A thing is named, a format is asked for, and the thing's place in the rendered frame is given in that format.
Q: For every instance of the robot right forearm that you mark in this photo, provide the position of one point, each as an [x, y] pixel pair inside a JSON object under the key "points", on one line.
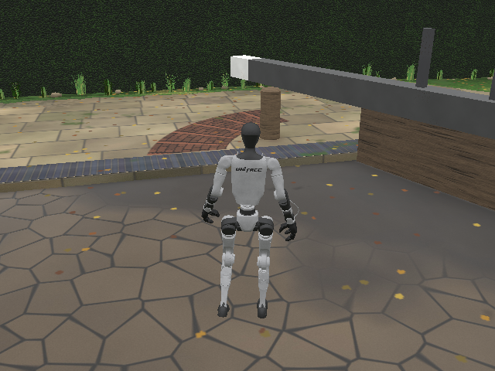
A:
{"points": [[287, 209]]}

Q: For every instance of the robot left upper arm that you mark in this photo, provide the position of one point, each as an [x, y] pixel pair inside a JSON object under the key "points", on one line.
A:
{"points": [[220, 174]]}

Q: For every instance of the robot right hand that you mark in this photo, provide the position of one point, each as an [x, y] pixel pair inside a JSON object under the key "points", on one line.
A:
{"points": [[292, 229]]}

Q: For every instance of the robot left hand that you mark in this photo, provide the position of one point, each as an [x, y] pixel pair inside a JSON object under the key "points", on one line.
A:
{"points": [[212, 213]]}

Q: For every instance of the robot right upper arm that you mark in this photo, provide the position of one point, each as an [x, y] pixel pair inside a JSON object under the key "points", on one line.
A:
{"points": [[277, 177]]}

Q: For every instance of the humanoid robot torso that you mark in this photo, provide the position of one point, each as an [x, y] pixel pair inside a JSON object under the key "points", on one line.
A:
{"points": [[248, 186]]}

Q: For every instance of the robot left forearm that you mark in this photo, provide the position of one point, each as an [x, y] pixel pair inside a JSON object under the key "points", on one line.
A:
{"points": [[210, 202]]}

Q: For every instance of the robot right shin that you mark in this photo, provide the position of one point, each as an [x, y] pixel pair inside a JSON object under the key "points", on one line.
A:
{"points": [[263, 280]]}

